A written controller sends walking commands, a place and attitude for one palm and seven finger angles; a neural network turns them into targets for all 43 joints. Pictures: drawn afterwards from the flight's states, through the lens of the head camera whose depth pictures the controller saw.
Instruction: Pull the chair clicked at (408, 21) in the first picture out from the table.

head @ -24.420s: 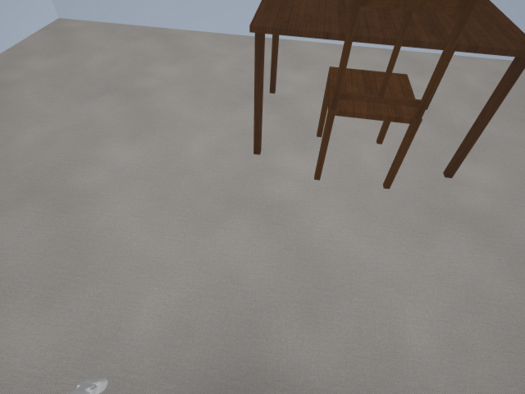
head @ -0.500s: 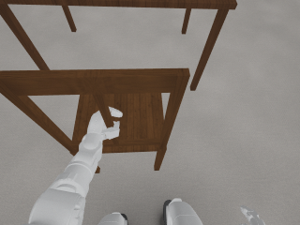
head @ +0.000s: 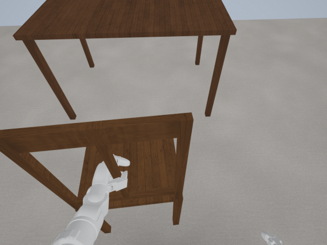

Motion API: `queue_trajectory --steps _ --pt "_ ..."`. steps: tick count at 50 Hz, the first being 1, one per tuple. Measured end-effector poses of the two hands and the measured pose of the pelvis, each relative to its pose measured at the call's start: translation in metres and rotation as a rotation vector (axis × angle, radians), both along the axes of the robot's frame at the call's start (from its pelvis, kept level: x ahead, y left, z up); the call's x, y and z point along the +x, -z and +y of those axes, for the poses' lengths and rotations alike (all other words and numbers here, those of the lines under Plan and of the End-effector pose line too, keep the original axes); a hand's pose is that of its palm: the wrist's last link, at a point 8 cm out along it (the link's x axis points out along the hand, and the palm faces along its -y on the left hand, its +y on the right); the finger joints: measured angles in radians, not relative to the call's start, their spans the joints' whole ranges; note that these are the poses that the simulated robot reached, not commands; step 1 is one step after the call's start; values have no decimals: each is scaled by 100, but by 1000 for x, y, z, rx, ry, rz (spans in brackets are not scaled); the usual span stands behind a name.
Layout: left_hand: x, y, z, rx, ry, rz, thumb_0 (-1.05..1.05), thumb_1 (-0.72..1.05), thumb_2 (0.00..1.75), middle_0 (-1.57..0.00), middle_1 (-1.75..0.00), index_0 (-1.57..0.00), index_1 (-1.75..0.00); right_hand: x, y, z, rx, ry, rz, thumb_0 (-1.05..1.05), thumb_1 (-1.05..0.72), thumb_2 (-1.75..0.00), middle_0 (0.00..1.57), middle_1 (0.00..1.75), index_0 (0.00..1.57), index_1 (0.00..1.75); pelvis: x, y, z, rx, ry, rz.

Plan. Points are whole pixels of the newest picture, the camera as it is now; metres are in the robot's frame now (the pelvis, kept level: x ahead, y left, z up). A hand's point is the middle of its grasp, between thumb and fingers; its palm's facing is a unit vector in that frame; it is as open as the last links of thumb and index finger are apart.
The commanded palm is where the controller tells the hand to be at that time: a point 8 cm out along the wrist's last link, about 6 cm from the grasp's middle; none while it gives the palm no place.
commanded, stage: stop walking, hand still on the chair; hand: left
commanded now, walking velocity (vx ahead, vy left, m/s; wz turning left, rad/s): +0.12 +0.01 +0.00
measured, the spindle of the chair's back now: (116, 174) +0.32 +0.15 -0.06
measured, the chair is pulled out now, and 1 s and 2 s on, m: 0.67 0.72 0.72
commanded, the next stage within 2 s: open the thumb and straighten the fingers in 0.52 s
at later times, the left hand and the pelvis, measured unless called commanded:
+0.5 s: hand (118, 200) +0.24 +0.13 -0.07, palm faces -0.04 -0.98 -0.17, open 5.4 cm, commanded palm +0.23 +0.19 -0.05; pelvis +0.00 +0.02 +0.01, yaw -2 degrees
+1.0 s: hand (116, 196) +0.25 +0.14 -0.07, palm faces -0.02 -0.99 -0.16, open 11.8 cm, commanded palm +0.23 +0.19 -0.05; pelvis +0.00 +0.00 -0.02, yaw +0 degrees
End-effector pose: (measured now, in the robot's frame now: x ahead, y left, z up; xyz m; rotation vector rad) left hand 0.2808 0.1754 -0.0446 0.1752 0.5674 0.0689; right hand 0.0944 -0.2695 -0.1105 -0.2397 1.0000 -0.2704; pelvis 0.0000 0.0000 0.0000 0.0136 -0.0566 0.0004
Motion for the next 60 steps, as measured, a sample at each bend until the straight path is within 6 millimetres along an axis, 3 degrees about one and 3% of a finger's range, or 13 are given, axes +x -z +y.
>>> queue_trajectory --steps 5,10,16,21,26,36,41,47,53,60 --pt "-25 0 -2 -13 29 3 5 68 79 -28 -129 -50 -145 6 -15 7 -12 -1 -80 1 -91 -90 20 30 20 30 -7 -3 7 -9 13 -2" --pt "-42 1 0 -18 57 -1 4 67 81 -28 -130 -50 -145 6 -17 29 18 -9 -105 1 -91 -90 20 30 20 30 -7 -5 14 -13 22 2" --pt "-50 1 5 -16 67 -1 4 67 82 -29 -131 -50 -145 4 -10 61 81 -29 -94 1 -91 -90 20 30 20 30 -5 -6 20 -11 32 16" --pt "-53 1 7 -13 64 1 4 67 83 -29 -130 -50 -145 3 -7 73 110 -47 -77 1 -91 -90 21 30 20 30 -4 -7 21 -9 36 25" --pt "-53 1 8 -11 58 3 4 67 84 -30 -130 -50 -145 4 -7 67 98 -46 -73 1 -90 -90 21 30 20 30 -3 -8 20 -8 39 30" --pt "-52 4 8 -53 33 -3 4 64 82 -32 -133 -50 -145 8 -17 31 70 -16 -100 1 -91 -90 21 30 20 30 -3 -4 10 -8 17 62" --pt "-48 1 10 -48 66 -53 3 44 70 -40 -139 -50 -145 17 -20 15 51 -35 -144 1 -91 -90 21 30 20 30 -5 3 6 -12 10 98" --pt "-45 2 13 -24 56 -34 1 -4 44 -44 -136 -47 -138 33 -10 16 71 -58 -188 1 -91 -90 20 30 20 30 -4 13 5 -10 6 141" --pt "-43 5 12 -23 38 -11 0 -36 28 -37 -112 -38 -112 48 1 28 106 -83 -217 1 -91 -90 20 30 20 30 3 20 2 -5 0 172" --pt "-39 6 9 -27 38 -12 -1 -50 22 -23 -68 -23 -67 60 7 34 116 -111 -233 1 -91 -90 21 30 20 30 12 26 -2 -4 -9 194"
